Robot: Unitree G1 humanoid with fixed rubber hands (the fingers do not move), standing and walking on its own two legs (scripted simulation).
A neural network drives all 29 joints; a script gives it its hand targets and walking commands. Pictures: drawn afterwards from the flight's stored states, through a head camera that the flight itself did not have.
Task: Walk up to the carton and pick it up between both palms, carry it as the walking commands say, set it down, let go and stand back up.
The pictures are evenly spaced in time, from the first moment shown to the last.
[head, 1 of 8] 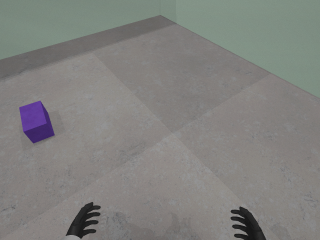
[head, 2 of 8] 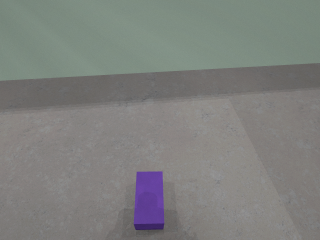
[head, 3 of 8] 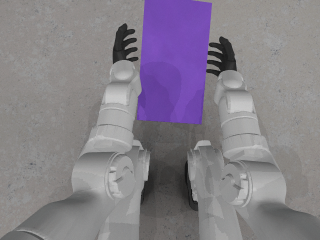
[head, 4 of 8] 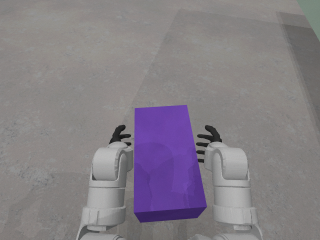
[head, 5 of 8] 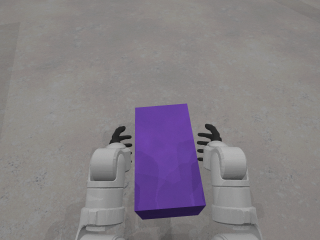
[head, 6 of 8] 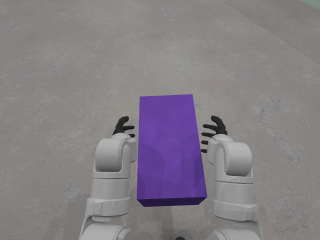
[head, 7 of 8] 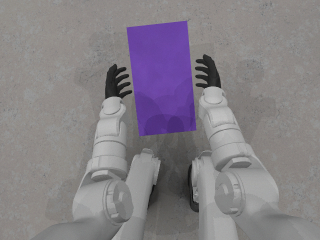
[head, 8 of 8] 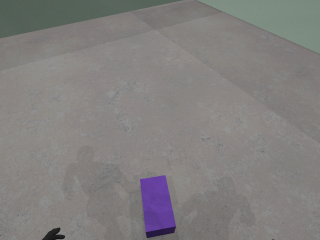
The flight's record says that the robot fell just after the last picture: no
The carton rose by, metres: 0.70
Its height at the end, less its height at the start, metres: +0.00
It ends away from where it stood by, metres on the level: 5.53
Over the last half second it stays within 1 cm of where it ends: yes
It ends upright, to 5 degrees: yes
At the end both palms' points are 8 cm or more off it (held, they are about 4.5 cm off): yes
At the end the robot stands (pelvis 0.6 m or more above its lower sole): yes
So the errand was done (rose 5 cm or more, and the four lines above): yes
